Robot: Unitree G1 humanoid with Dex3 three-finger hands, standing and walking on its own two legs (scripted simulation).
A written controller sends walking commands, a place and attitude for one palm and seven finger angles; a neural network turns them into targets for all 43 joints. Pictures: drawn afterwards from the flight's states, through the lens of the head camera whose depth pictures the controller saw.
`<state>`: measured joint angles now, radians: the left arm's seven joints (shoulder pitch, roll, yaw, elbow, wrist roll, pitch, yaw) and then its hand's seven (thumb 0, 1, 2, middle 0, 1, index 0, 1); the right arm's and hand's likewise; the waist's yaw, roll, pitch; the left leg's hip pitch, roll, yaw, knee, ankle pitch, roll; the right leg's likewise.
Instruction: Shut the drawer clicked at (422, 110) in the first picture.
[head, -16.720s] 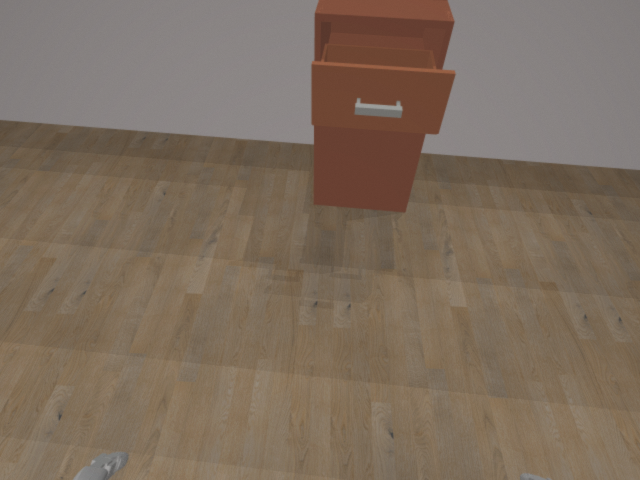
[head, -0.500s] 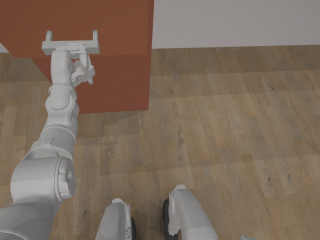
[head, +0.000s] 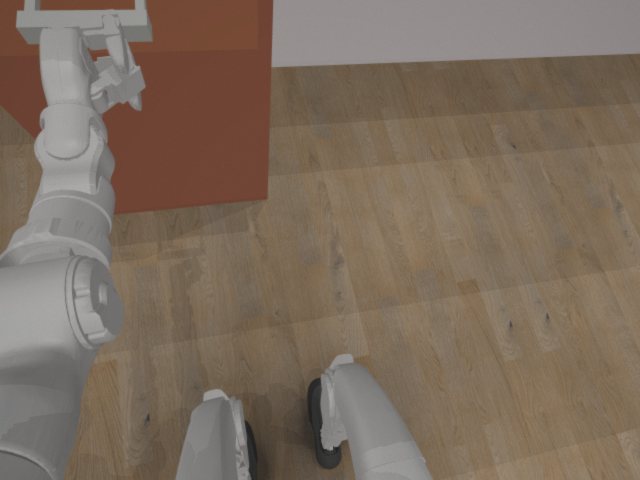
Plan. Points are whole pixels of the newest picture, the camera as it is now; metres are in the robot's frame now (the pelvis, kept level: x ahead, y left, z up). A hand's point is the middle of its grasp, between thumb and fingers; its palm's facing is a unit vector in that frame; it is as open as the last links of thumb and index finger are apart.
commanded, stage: push the drawer shut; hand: left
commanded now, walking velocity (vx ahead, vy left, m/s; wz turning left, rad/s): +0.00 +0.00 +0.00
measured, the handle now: (88, 12) +0.65 +0.17 +0.05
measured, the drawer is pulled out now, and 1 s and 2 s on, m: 0.03 0.00 0.00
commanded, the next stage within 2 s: pull the fist back off the drawer in 0.52 s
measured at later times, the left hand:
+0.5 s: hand (121, 45) +0.61 +0.13 +0.04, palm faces +0.01 -1.00 -0.05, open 3.3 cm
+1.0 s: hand (126, 44) +0.61 +0.13 +0.05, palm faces +0.01 -1.00 -0.04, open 3.5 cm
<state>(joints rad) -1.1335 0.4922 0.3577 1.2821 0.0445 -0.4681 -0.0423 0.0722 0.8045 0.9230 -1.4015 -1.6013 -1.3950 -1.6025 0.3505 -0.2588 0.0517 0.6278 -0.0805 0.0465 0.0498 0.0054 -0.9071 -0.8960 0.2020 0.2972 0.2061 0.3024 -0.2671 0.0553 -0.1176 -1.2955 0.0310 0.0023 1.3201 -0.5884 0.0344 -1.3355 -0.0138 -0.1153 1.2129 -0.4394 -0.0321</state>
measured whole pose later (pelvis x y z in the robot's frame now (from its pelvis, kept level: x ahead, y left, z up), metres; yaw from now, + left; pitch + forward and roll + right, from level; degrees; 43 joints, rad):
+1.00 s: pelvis -0.02 +0.01 -0.02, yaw -2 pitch +35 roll -7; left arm -1.35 0.64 0.34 1.31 0.10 -0.31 -0.03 0.10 0.73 0.91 -1.40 -1.60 -1.39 -1.60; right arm 0.44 -0.24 0.10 0.63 -0.10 0.03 0.08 0.00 -0.91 -0.90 0.20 0.30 0.21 0.30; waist -0.35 0.06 -0.10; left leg -1.45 0.04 -0.03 1.39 -0.57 0.04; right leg -1.45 -0.01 -0.15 1.23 -0.39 -0.02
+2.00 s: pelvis +0.06 +0.01 +0.10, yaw +0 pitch +13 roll -2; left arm -0.15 0.27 0.13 0.33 -0.11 -0.23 -0.08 0.02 0.90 0.90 -1.40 -1.60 -1.40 -1.60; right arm 0.26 -0.25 0.00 0.52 0.04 0.06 0.00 0.01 -0.91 -0.90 0.20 0.30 0.20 0.30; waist -0.04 0.05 -0.12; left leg -0.53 0.00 0.01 0.80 -0.49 0.03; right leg -0.61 0.00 -0.06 0.76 -0.37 -0.01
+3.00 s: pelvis +0.05 +0.00 +0.13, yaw +2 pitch -3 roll -1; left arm 0.52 0.34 0.31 -0.48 -0.04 -0.12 0.11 0.02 0.88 0.90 -1.41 -1.60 -1.40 -1.60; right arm 0.22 -0.23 0.03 0.61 -0.01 -0.10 -0.08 0.02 -0.90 -0.90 0.20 0.30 0.21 0.30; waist 0.04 0.08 0.00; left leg -0.08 -0.01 -0.01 0.45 -0.32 0.02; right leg -0.14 0.01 -0.07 0.41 -0.21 -0.02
